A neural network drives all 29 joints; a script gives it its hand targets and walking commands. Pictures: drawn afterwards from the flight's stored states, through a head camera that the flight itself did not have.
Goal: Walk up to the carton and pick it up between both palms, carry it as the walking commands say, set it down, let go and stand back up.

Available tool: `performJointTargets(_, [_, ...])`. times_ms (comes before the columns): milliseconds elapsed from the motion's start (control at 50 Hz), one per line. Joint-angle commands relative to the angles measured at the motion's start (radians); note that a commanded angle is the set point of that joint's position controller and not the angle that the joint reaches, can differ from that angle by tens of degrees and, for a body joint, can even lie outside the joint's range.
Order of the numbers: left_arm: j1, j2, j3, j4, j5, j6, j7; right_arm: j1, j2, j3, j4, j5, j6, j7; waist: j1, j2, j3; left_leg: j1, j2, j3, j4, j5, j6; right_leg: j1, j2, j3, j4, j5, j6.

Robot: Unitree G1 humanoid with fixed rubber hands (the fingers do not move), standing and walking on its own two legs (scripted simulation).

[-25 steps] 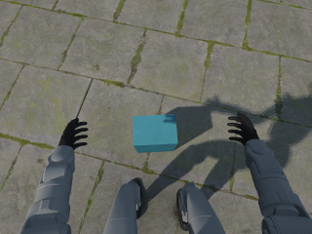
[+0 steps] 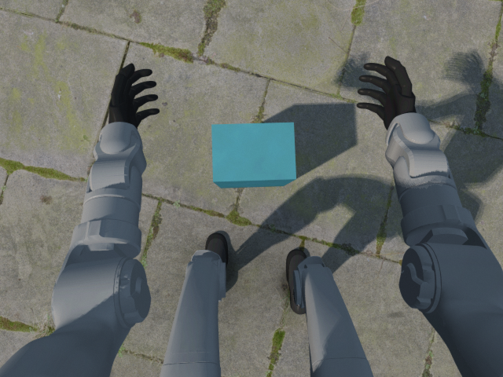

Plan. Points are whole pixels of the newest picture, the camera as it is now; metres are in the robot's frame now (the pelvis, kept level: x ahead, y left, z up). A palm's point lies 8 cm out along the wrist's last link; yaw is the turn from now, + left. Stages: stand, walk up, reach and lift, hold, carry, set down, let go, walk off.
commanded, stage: reach and lift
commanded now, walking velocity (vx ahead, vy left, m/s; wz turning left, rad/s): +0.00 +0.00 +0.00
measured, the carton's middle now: (252, 159) +0.47 +0.01 -0.54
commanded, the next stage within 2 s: none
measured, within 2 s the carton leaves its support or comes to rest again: neither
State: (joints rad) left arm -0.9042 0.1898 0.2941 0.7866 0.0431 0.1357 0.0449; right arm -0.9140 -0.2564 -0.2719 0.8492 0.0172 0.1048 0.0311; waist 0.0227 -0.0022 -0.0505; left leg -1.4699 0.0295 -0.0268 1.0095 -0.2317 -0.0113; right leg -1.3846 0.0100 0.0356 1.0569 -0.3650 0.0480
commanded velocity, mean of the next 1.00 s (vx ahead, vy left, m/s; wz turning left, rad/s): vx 0.00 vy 0.00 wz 0.00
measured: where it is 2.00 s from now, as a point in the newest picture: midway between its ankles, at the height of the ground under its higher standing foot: (257, 284)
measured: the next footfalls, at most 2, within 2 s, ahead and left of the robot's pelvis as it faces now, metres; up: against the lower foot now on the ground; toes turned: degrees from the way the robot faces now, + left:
none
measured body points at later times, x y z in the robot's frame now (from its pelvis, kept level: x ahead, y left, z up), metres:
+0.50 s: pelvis +0.00 -0.01 -0.06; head +0.29 +0.00 +0.28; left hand +0.48 +0.20 -0.18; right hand +0.50 -0.17 -0.18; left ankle +0.10 +0.13 -0.63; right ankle +0.05 -0.15 -0.63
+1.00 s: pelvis -0.03 -0.01 -0.20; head +0.30 +0.00 +0.10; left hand +0.48 +0.21 -0.35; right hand +0.51 -0.17 -0.35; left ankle +0.10 +0.13 -0.63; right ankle +0.05 -0.15 -0.63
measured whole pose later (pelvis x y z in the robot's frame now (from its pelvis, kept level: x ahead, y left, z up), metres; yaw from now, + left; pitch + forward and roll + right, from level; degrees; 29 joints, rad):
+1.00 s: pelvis -0.03 -0.01 -0.20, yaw -1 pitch +47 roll -2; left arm -1.14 0.27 0.23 0.92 -0.11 0.07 0.11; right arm -1.18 -0.28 -0.15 0.93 0.11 0.09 -0.10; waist 0.04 -0.02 0.01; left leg -2.20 0.00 -0.07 1.80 -0.43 -0.05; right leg -2.11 0.06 0.05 1.88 -0.60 0.06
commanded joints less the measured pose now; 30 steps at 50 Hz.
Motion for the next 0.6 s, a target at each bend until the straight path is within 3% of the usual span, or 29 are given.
performJointTargets(0, [-0.181,0.061,0.021,-0.103,0.016,-0.029,0.008,-0.184,-0.124,-0.041,-0.091,-0.032,-0.029,-0.001,-0.004,0.027,-0.972,0.859,-0.068,0.035,0.012,0.388,-0.031,0.125,0.089,-0.119,-0.106,0.242,-0.012])
performJointTargets(120, [-0.191,0.044,0.049,-0.159,0.040,-0.047,0.003,-0.189,-0.091,-0.063,-0.145,-0.073,-0.044,-0.001,0.002,0.016,-1.011,0.821,-0.071,0.036,0.030,0.453,-0.030,0.116,0.088,-0.110,-0.090,0.309,-0.009])
performJointTargets(260, [-0.216,0.038,0.073,-0.092,0.045,-0.060,-0.017,-0.223,-0.026,-0.055,-0.126,-0.086,-0.046,-0.013,0.009,-0.015,-0.944,0.602,-0.078,0.060,0.061,0.342,-0.023,0.078,0.076,-0.098,-0.044,0.273,-0.003])
performJointTargets(400, [-0.232,0.041,0.087,-0.019,0.048,-0.080,-0.013,-0.243,-0.010,-0.058,-0.069,-0.092,-0.049,-0.044,0.013,-0.016,-0.927,0.398,-0.088,0.082,0.207,0.226,-0.033,-0.070,0.085,-0.105,0.110,0.182,0.007])
performJointTargets(580, [-0.289,0.097,0.037,-0.070,-0.018,-0.082,0.030,-0.314,-0.038,0.011,-0.117,-0.025,-0.042,-0.096,0.020,-0.012,-1.046,0.280,-0.100,0.101,0.432,0.178,-0.050,-0.175,0.094,-0.125,0.330,0.124,0.018])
